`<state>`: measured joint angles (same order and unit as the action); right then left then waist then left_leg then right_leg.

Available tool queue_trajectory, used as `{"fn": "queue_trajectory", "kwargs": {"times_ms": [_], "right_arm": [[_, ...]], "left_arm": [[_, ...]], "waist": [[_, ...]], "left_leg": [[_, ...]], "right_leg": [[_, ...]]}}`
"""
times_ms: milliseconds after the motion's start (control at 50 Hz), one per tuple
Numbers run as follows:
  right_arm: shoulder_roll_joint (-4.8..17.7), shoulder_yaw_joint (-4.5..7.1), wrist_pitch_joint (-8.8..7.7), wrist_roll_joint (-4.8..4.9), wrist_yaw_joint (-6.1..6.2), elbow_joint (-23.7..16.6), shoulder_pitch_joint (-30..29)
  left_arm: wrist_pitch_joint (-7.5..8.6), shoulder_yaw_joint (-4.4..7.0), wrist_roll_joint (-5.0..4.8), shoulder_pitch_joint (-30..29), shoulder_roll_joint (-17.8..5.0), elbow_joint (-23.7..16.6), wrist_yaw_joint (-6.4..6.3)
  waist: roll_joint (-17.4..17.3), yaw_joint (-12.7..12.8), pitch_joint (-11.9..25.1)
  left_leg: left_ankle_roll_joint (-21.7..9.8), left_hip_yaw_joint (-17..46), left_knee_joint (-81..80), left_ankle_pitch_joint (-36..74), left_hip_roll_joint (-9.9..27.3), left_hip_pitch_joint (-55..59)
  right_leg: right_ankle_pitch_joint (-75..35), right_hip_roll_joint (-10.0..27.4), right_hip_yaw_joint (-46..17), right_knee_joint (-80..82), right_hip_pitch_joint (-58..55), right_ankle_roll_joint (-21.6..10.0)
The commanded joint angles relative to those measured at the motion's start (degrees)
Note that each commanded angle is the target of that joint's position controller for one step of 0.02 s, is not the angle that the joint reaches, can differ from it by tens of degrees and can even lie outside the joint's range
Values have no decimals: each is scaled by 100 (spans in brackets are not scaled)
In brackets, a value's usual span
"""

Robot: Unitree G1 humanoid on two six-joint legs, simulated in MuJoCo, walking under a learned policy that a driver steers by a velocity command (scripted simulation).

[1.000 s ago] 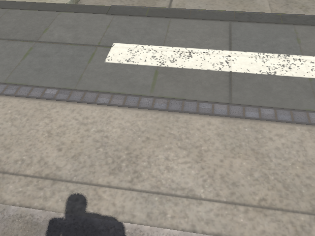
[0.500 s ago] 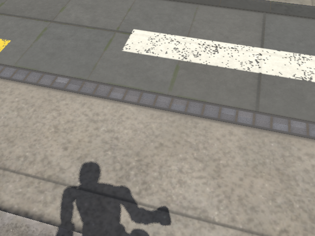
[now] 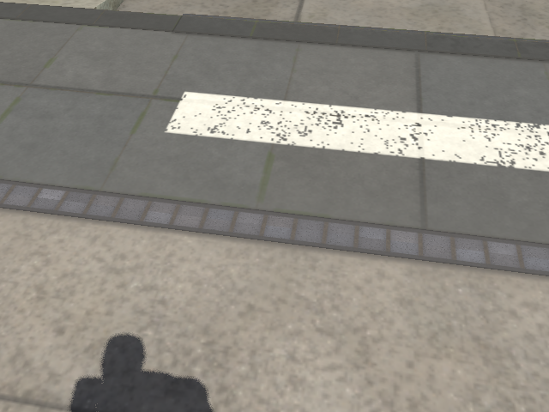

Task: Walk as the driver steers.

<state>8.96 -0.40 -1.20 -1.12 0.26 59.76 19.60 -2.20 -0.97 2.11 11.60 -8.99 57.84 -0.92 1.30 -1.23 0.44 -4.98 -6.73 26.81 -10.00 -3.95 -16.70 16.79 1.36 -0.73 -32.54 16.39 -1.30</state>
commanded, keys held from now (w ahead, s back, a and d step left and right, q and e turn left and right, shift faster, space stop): no key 0.70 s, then w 0.30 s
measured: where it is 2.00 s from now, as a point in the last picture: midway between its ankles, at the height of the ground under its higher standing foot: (266, 382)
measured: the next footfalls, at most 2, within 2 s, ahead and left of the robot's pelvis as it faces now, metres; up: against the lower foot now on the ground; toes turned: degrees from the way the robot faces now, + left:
left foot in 1.06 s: +0.18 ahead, +0.09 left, +0.00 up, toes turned +5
right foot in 1.60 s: +0.58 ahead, -0.04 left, -0.14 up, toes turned -4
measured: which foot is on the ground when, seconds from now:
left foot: down 0.00-0.78, up 0.80-1.00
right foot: down 0.00-1.00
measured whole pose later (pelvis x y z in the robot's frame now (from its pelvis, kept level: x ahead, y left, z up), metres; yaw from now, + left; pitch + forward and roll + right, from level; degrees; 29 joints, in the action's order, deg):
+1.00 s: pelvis +0.10 -0.02 +0.01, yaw +1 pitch -1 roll -1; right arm 9.6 2.4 -1.0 -2.0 -0.8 61.8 15.5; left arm 1.4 3.1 1.5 26.7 -10.7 65.2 -0.9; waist 1.3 2.4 0.1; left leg -3.8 -3.8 38.1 -20.3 0.8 -18.3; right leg 18.5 -3.0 1.1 -21.0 1.7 -3.6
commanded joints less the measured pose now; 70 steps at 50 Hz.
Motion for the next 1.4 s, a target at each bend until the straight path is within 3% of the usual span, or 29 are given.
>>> {"fn": "queue_trajectory", "kwargs": {"times_ms": [20,40,100,200,260,700,720,760,800,820,860,920,980,1040,1060,1080,1100,1120,1140,1160,1200,1220,1240,1260,1280,1320,1360,1400], "right_arm": [[270,65,18,113,0,-169,556],[335,75,55,94,13,-70,422],[425,127,113,51,-17,-40,285],[328,100,102,18,25,142,203],[287,92,94,29,53,230,126],[110,87,103,36,138,728,30],[93,87,106,30,137,750,58],[156,144,126,-5,121,692,14],[190,191,161,-67,75,534,-156],[141,182,140,-114,52,415,-317],[160,202,61,-114,16,168,-657],[335,283,-37,-92,-77,-60,-761],[297,325,-53,-87,-148,-95,-578],[294,399,-100,-44,-128,134,303],[447,469,-158,-37,-75,308,838],[1002,615,-220,-123,-25,551,1679],[1426,707,-213,-66,-43,679,2088],[1130,598,-202,-9,-65,482,1379],[1015,541,-255,14,-110,224,749],[900,500,-304,25,-114,107,454],[724,430,-346,-20,-39,127,384],[711,409,-385,-72,-23,147,540],[714,400,-422,-96,3,256,746],[710,381,-431,-74,18,295,899],[625,339,-521,-61,37,360,883],[655,324,-607,-76,67,341,823],[606,288,-589,-65,107,350,818],[519,236,-570,-45,135,414,924]], "left_arm": [[207,76,-37,672,-630,113,-63],[257,16,-106,541,-339,126,-25],[359,27,-149,392,-361,151,-13],[356,62,-177,639,-353,280,-26],[367,64,-165,759,-330,361,-29],[384,77,-152,1031,-165,680,-57],[380,82,-148,1088,-165,701,-57],[327,203,-150,1172,-421,697,-52],[231,338,-126,1440,-683,678,-34],[220,372,-111,1564,-725,694,-42],[257,413,-64,1736,-705,704,-47],[355,476,-44,1682,-750,630,-16],[450,512,-58,1476,-772,516,8],[489,525,-99,1238,-783,447,-2],[541,507,-76,1141,-740,401,1],[616,466,-87,912,-565,228,75],[632,470,-32,1067,-453,26,144],[587,568,64,812,-811,3,134],[590,556,6,689,-706,1,168],[568,535,-25,713,-560,60,211],[468,574,56,670,-582,91,247],[407,583,39,617,-571,92,270],[384,607,87,492,-610,66,306],[362,611,77,360,-595,32,318],[441,612,-25,-120,-574,-105,320],[512,555,-21,-779,-523,-353,336],[528,534,12,-1187,-468,-520,363],[528,510,-14,-1313,-466,-591,393]], "waist": [[629,-117,-518],[558,-6,-505],[473,-105,-443],[-10,-2,-457],[-100,41,-417],[-123,105,-517],[-104,121,-407],[128,177,-490],[447,336,-959],[512,419,-1252],[511,536,-1442],[319,398,-1169],[307,224,-1005],[201,-277,-836],[-47,-546,-692],[-1011,-889,-491],[-1958,-743,-283],[-849,-325,-797],[-332,-120,-1002],[-137,43,-1000],[-325,176,-843],[-370,131,-771],[-418,169,-701],[-403,150,-644],[-398,142,-757],[-520,12,-874],[-496,-93,-831],[-442,-149,-836]], "left_leg": [[147,1108,-1026,-689,834,-864],[237,957,-852,-316,717,70],[217,1038,-676,-42,828,960],[221,1080,-831,23,926,723],[226,1076,-842,108,947,764],[269,1036,-846,518,1067,906],[268,985,-829,225,1001,939],[211,633,-344,-884,629,661],[184,260,352,-1555,336,-277],[166,144,582,-1496,322,-713],[118,312,1038,-1379,518,-1167],[89,485,1335,-1221,661,-1220],[117,313,1229,-997,526,-543],[79,-4,471,-712,186,1228],[31,264,56,-952,261,2041],[-327,1747,-787,-1547,1235,2655],[-1003,4106,-1644,-2338,2345,2781],[-1107,3921,-1630,-2594,2415,2174],[-1039,3443,-1674,-2123,2270,1653],[-898,2948,-1804,-1568,2083,1327],[-704,2236,-1856,-489,1758,1302],[-729,1922,-1801,107,1616,1343],[-683,1727,-1560,931,1596,1582],[-637,1529,-1450,1498,1552,1678],[-469,1273,-1447,1276,1315,1786],[-456,1072,-1482,963,1067,1361],[-537,1016,-1207,750,1010,1188],[-511,988,-858,645,1067,924]], "right_leg": [[-499,876,-1006,1199,-897,-396],[238,881,-1114,1579,-17,-406],[406,592,-857,1875,441,-166],[-193,503,-707,1694,-71,-212],[-399,485,-671,1642,-203,-236],[-1135,428,-589,1642,-614,-255],[-697,379,-589,1702,-673,-271],[895,307,-761,1802,-624,-463],[2591,723,-1478,2241,-592,-825],[2877,1029,-1840,2434,-639,-1016],[2562,1400,-2229,2619,-714,-1278],[1739,1466,-2013,2598,-930,-1344],[1045,1209,-1401,2351,-557,-1217],[591,848,-826,1497,510,-1040],[175,564,-525,705,962,-860],[-207,31,208,-1297,1595,-576],[1442,-605,463,-2977,2517,-439],[1235,-109,1,-3435,2804,-510],[644,125,-120,-3416,2639,-495],[276,278,-146,-3163,2328,-406],[-134,354,-97,-2837,2038,-210],[-404,249,67,-2839,2027,-145],[-717,250,21,-2796,2179,-186],[-897,216,86,-2705,2280,-178],[-1368,217,-43,-2126,2532,-201],[-2239,45,238,-1153,2272,-166],[-3074,32,328,-458,1968,-199],[-3821,49,392,-118,1617,-304]]}}
Velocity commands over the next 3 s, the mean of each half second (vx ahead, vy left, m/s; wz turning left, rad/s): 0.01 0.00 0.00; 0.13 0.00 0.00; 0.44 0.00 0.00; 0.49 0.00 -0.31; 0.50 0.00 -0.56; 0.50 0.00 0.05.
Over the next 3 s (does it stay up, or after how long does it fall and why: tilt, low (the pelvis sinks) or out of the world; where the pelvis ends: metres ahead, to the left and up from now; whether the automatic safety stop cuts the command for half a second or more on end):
stays up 1.12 -0.17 -0.13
